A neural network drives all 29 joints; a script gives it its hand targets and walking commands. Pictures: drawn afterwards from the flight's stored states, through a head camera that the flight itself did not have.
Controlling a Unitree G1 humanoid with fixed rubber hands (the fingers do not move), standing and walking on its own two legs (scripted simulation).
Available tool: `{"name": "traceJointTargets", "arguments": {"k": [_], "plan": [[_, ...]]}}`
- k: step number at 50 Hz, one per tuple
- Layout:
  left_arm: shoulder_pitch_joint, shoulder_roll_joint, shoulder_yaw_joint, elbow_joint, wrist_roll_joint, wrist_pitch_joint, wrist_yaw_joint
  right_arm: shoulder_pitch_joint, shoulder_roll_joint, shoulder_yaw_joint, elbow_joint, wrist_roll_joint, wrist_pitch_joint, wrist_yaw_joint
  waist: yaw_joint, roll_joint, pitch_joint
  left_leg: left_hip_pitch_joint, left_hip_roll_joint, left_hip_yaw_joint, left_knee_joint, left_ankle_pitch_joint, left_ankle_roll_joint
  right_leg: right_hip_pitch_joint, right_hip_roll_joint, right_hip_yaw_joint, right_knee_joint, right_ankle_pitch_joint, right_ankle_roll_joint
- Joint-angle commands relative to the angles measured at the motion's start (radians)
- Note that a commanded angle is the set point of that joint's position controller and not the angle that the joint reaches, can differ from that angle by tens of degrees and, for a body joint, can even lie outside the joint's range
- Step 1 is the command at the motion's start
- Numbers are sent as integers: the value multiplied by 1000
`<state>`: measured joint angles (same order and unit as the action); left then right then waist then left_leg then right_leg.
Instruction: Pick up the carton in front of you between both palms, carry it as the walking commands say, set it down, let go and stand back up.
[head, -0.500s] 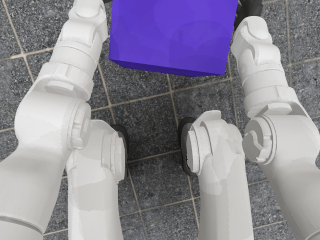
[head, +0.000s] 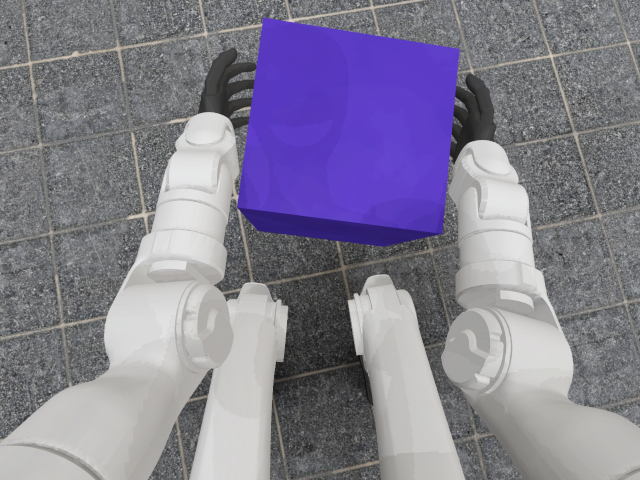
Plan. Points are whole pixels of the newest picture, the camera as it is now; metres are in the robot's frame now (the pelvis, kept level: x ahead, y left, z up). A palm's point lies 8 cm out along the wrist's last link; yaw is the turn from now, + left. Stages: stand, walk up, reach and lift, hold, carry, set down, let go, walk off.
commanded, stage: reach and lift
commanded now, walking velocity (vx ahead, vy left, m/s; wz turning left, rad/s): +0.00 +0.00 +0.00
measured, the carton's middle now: (337, 159) +0.48 -0.04 -0.13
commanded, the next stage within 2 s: none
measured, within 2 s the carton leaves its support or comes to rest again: neither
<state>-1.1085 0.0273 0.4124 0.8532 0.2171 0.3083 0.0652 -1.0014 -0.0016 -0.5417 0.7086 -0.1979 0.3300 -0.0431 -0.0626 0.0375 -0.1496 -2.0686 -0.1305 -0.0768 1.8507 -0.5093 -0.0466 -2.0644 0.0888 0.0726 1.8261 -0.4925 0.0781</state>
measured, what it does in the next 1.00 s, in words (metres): rises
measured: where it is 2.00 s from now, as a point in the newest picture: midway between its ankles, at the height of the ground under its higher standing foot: (317, 380)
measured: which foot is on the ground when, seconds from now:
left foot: down 0.00-1.00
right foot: down 0.00-1.00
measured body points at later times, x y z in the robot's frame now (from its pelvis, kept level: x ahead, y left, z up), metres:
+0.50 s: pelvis +0.04 +0.00 +0.13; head +0.22 +0.00 +0.54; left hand +0.48 +0.12 +0.08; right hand +0.46 -0.18 +0.08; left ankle +0.11 +0.12 -0.43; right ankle +0.12 -0.14 -0.43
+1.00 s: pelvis +0.10 -0.01 +0.27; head +0.15 -0.01 +0.71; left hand +0.43 +0.13 +0.23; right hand +0.42 -0.17 +0.23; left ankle +0.11 +0.12 -0.43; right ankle +0.12 -0.14 -0.43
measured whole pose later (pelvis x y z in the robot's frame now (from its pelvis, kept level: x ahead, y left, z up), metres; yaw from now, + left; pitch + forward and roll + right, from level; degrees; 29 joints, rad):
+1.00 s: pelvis +0.10 -0.01 +0.27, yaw +0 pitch +16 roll +0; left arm -0.34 -0.14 0.29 0.56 0.18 0.31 0.06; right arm -0.33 0.12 -0.31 0.55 -0.18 0.33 -0.04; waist -0.02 0.01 -0.19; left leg -0.72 -0.08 -0.14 0.82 -0.37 -0.01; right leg -0.73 0.07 0.13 0.81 -0.35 0.02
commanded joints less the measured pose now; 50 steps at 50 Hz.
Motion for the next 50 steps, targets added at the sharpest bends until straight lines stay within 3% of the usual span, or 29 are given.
{"name": "traceJointTargets", "arguments": {"k": [1,9,16,28,39,50], "plan": [[-554,-1051,-381,16,-101,-12,-209,-674,999,514,16,122,0,253,-26,6,-934,544,-67,135,-248,38,43,544,74,-166,-228,77,-44],[-461,-1134,-517,-103,-165,3,-220,-566,1070,634,-50,173,16,258,-16,-3,-1035,717,-61,125,-349,132,28,724,79,-156,-323,177,-35],[-348,-1168,-610,-169,-200,5,-220,-432,1103,713,-78,202,12,249,-13,10,-970,845,-58,106,-455,166,15,862,81,-131,-427,211,-38],[-102,-1185,-606,-155,-166,-20,-216,-195,1126,725,-55,168,-14,244,10,-13,-760,1062,-42,52,-693,206,22,1099,70,-72,-654,240,-49],[117,-1180,-643,-202,-148,-44,-220,29,1127,758,-74,140,-43,233,22,-27,-609,1328,-14,4,-931,332,29,1379,48,-20,-892,354,-60],[309,-1166,-709,-298,-156,16,-241,215,1131,834,-151,149,10,242,44,-36,-440,1623,16,-20,-1183,484,38,1691,22,20,-1146,507,-65]]}}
